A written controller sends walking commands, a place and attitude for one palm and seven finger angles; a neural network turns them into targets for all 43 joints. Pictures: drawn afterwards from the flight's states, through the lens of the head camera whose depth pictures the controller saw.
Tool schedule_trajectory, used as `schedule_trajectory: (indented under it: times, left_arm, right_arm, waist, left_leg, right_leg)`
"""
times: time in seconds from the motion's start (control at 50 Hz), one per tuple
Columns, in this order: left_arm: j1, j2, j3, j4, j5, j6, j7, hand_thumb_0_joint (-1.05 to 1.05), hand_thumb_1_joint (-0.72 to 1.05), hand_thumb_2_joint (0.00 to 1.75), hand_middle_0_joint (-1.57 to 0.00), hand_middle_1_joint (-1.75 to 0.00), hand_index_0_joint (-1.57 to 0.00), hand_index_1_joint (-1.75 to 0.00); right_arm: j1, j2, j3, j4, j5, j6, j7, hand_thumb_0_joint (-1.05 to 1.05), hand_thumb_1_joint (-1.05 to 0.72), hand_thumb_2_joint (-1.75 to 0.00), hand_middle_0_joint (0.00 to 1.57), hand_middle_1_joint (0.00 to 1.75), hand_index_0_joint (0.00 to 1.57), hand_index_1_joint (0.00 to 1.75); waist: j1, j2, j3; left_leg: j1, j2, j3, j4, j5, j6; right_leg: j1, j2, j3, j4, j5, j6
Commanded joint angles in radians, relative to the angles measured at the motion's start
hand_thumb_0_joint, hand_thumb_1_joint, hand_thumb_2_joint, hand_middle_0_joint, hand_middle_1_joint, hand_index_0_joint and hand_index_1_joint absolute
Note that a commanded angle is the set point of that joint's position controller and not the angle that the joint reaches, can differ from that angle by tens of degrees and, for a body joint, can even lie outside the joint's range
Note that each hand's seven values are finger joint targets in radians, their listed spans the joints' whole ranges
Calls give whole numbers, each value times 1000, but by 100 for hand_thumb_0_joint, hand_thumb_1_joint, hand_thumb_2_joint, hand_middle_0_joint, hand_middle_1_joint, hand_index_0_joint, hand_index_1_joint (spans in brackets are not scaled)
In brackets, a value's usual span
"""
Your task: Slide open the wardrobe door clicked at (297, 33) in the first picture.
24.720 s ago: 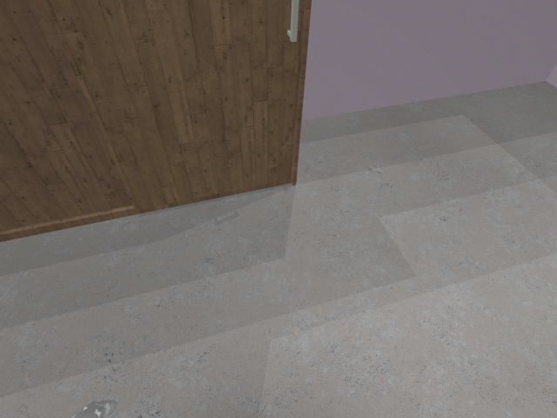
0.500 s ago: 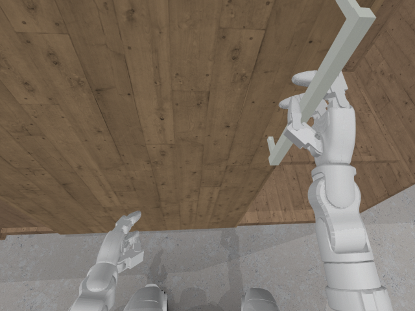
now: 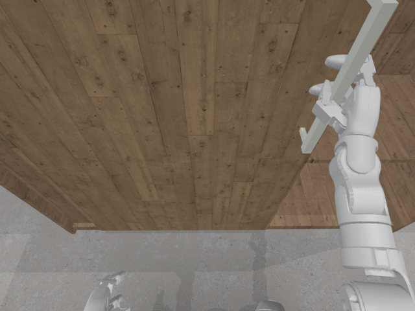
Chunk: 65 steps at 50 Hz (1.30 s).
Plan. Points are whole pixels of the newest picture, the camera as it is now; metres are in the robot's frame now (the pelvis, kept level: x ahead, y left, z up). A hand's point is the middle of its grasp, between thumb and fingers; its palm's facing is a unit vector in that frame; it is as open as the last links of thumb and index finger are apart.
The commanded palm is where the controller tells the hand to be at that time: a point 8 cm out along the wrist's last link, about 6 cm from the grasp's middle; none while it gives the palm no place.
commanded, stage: step sideways, sliding the door along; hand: right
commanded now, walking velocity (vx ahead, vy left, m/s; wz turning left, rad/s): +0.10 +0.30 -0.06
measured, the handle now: (331, 89) +0.45 -0.23 +0.17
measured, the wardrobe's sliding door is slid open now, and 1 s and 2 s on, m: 0.61 0.61 0.61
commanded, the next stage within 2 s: stop walking and hold the door there in 0.22 s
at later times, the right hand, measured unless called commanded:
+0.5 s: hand (321, 104) +0.41 -0.20 +0.17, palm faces +0.51 +0.81 -0.28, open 6.3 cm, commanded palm +0.37 -0.23 +0.15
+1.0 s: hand (319, 103) +0.41 -0.19 +0.17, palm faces +0.50 +0.84 -0.21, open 6.1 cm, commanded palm +0.36 -0.23 +0.15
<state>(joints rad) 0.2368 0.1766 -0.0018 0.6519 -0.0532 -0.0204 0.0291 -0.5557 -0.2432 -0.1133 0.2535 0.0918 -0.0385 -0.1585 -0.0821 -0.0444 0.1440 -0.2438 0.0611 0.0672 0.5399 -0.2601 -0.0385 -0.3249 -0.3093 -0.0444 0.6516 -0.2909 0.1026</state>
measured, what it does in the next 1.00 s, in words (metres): steps to the left: right foot, then left foot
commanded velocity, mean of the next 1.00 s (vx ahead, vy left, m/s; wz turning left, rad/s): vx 0.00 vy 0.00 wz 0.01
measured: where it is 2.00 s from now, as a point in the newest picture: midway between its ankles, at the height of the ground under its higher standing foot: outside the picture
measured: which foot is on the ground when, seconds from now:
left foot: down 0.00-0.14, up 0.16-0.44, down 0.46-0.74, up 0.76-0.96, down 0.98-1.00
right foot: down 0.00-0.00, up 0.02-0.12, down 0.14-0.46, up 0.48-0.70, down 0.72-1.00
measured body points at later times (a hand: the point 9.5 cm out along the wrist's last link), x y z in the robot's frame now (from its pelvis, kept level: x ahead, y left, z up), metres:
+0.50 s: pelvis +0.03 +0.13 -0.01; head +0.08 +0.13 +0.44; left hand +0.24 +0.35 -0.10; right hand +0.38 -0.24 +0.19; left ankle +0.10 +0.28 -0.72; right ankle +0.00 -0.07 -0.70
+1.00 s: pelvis +0.00 +0.12 +0.01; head +0.00 +0.11 +0.46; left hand +0.07 +0.39 -0.09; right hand +0.38 -0.23 +0.19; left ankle -0.01 +0.26 -0.72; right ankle +0.06 +0.03 -0.72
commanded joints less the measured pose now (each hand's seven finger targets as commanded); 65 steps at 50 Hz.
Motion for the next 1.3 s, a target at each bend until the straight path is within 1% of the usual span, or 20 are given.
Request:
schedule_trajectory:
  times: [0.0, 0.04, 0.08, 0.12, 0.14, 0.3, 0.32, 0.38, 0.4, 0.44, 0.46, 0.5, 0.66, 0.7, 0.74, 0.82, 0.9, 1.02, 1.14, 1.28]
  left_arm:
    - [-173, 120, 49, -120, -6, -64, 39, 0, 90, 90, -20, -30, -20, -30]
    - [-188, 121, 44, -88, 4, -67, 53, 0, 90, 90, -20, -30, -20, -30]
    - [-150, 126, 38, -70, 3, -57, 46, 0, 90, 90, -20, -30, -20, -30]
    - [-139, 209, 92, -112, 13, -59, 26, 0, 90, 90, -20, -30, -20, -30]
    - [-173, 190, 86, -119, -3, -62, -10, 0, 90, 90, -20, -30, -20, -30]
    - [-144, 189, 89, -145, 1, -59, -19, 0, 90, 90, -20, -30, -20, -30]
    - [-91, 251, 98, -74, 14, -31, 9, 0, 90, 90, -20, -30, -20, -30]
    - [-107, 216, 63, -144, -4, -46, 9, 0, 90, 90, -20, -30, -20, -30]
    - [-110, 201, 55, -143, -12, -55, 7, 0, 90, 90, -20, -30, -20, -30]
    - [-150, 161, 45, -154, -2, -56, 29, 0, 90, 90, -20, -30, -20, -30]
    - [-138, 174, 28, -134, 8, -60, 46, 0, 90, 90, -20, -30, -20, -30]
    - [-144, 207, 40, -119, -12, -71, 53, 0, 90, 90, -20, -30, -20, -30]
    - [-106, 248, 47, -50, 3, -49, 75, 0, 90, 90, -20, -30, -20, -30]
    - [-101, 293, 64, -90, 6, -49, 74, 0, 90, 90, -20, -30, -20, -30]
    - [-67, 259, 51, -100, 11, -51, 66, 0, 90, 90, -20, -30, -20, -30]
    - [-21, 266, 50, -74, 12, -78, 74, 0, 90, 90, -20, -30, -20, -30]
    - [1, 278, 38, -68, 16, -83, 79, 0, 90, 90, -20, -30, -20, -30]
    - [23, 281, 47, -44, 7, -72, 94, 0, 90, 90, -20, -30, -20, -30]
    - [37, 297, 43, -16, 13, -71, 103, 0, 90, 90, -20, -30, -20, -30]
    - [62, 301, 44, -9, 4, -84, 104, 0, 90, 90, -20, -30, -20, -30]
  right_arm:
    - [-522, -20, 201, -352, -41, -122, 53, 0, -90, -90, 45, 140, 45, 140]
    - [-582, 44, 231, -401, -29, -124, 43, 0, -90, -90, 45, 140, 45, 140]
    - [-610, 87, 257, -378, -17, -135, 45, 0, -90, -90, 45, 140, 45, 140]
    - [-625, 136, 293, -404, 12, -153, 76, 0, -90, -90, 45, 140, 45, 140]
    - [-678, 138, 289, -377, -2, -154, 93, 0, -90, -90, 45, 140, 45, 140]
    - [-593, 7, 192, -334, -12, -127, 112, 0, -90, -90, 45, 140, 45, 140]
    - [-330, -576, -380, 53, -51, -117, 60, 0, -90, -90, 45, 140, 45, 140]
    - [-327, -408, -195, -42, -50, -142, 99, 0, -90, -90, 45, 140, 45, 140]
    - [-322, -415, -192, -36, -57, -147, 98, 0, -90, -90, 45, 140, 45, 140]
    - [-234, -654, -395, 78, -79, -131, 74, 0, -90, -90, 45, 140, 45, 140]
    - [-83, -631, -395, 253, -82, -99, 69, 0, -90, -90, 45, 140, 45, 140]
    - [-217, -608, -401, 112, -51, -119, 55, 0, -90, -90, 45, 140, 45, 140]
    - [-251, -548, -333, 171, -77, -152, 34, 0, -90, -90, 45, 140, 45, 140]
    - [-274, -471, -261, 107, -69, -177, 41, 0, -90, -90, 45, 140, 45, 140]
    - [-273, -482, -263, 138, -81, -182, 41, 0, -90, -90, 45, 140, 45, 140]
    - [-280, -512, -266, 172, -76, -157, 41, 0, -90, -90, 45, 140, 45, 140]
    - [-272, -546, -273, 276, -78, -141, 46, 0, -90, -90, 45, 140, 45, 140]
    - [-296, -689, -385, 455, -82, -154, 42, 0, -90, -90, 45, 140, 45, 140]
    - [-340, -697, -371, 621, -88, -169, 46, 0, -90, -90, 45, 140, 45, 140]
    - [-406, -664, -324, 636, -89, -183, 50, 0, -90, -90, 45, 140, 45, 140]
  waist:
    - [71, 385, -463]
    - [88, 322, -446]
    - [150, 169, -486]
    - [143, -240, -573]
    - [127, -104, -567]
    - [120, -311, -470]
    - [80, -315, -479]
    - [80, -330, -438]
    - [85, -201, -438]
    - [63, 261, -459]
    - [60, 116, -378]
    - [70, 436, -440]
    - [107, 146, -420]
    - [76, -166, -382]
    - [93, -257, -350]
    - [94, -198, -363]
    - [97, -180, -363]
    - [105, 84, -408]
    - [108, -14, -300]
    - [103, -82, -306]
  left_leg:
    - [308, 241, -242, -103, 715, 192]
    - [333, 234, -200, -28, 819, 236]
    - [194, 132, -14, 179, 674, 147]
    - [-396, -33, -42, 543, -284, 31]
    - [-390, -2, -139, 644, -263, 56]
    - [-270, -22, 20, 360, -93, 15]
    - [-212, -64, 55, 320, -78, 0]
    - [23, -101, 110, -29, 122, 3]
    - [134, -67, 72, -131, 252, 9]
    - [342, 285, -342, -108, 878, 148]
    - [244, 314, -330, -118, 842, 168]
    - [293, 319, -343, -63, 846, 190]
    - [26, 231, -144, -77, 403, 113]
    - [-47, 36, -33, 62, 50, 40]
    - [-105, -35, -29, 332, -258, 39]
    - [-113, -32, -19, 218, -161, 21]
    - [57, -33, 3, -75, -25, 24]
    - [77, 92, -134, -136, 237, 65]
    - [-60, 31, -98, -152, -113, 47]
    - [17, -2, -61, -86, -56, 42]
  right_leg:
    - [-175, 247, -40, 427, -330, -81]
    - [-176, 242, -11, 358, -342, -98]
    - [134, 223, -69, -151, 32, -101]
    - [663, -260, 496, -220, 814, -303]
    - [597, -272, 481, -226, 614, -328]
    - [483, -81, 7, -174, 740, -228]
    - [427, -50, -47, -173, 772, -214]
    - [301, 38, -118, -16, 534, -123]
    - [237, 97, -126, 95, 411, -101]
    - [-180, 280, -51, 462, -352, -74]
    - [-184, 250, 40, 452, -322, -82]
    - [-208, 256, 98, 521, -314, -63]
    - [156, 256, 33, -130, 43, -71]
    - [150, 58, 192, -291, 335, -150]
    - [86, -37, 297, -411, 243, -224]
    - [227, 32, 142, -281, 517, -233]
    - [163, 68, 91, -253, 359, -180]
    - [102, 171, 12, -154, 154, -103]
    - [79, 122, 87, -288, -97, -132]
    - [41, 89, 124, -378, -143, -149]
